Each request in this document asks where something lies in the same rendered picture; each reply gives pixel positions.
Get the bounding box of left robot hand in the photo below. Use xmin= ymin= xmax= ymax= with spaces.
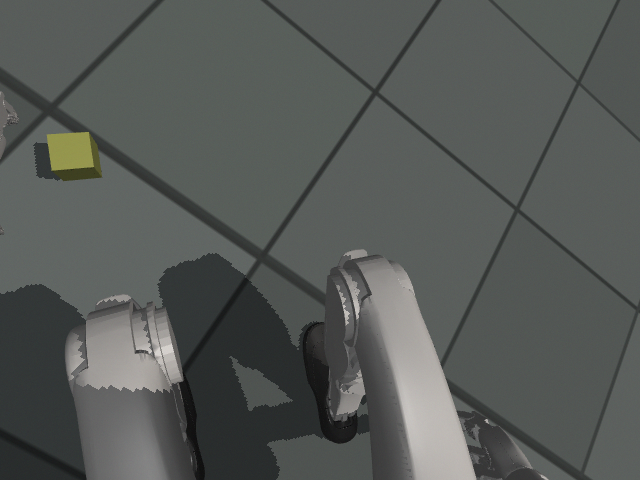
xmin=0 ymin=91 xmax=19 ymax=235

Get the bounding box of left robot foot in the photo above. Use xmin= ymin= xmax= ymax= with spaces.
xmin=179 ymin=371 xmax=205 ymax=480

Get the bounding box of cube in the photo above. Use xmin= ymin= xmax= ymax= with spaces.
xmin=47 ymin=132 xmax=102 ymax=181

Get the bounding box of right robot foot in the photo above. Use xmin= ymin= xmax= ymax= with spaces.
xmin=303 ymin=322 xmax=357 ymax=444

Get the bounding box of right robot hand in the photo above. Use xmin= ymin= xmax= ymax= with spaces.
xmin=456 ymin=410 xmax=533 ymax=480

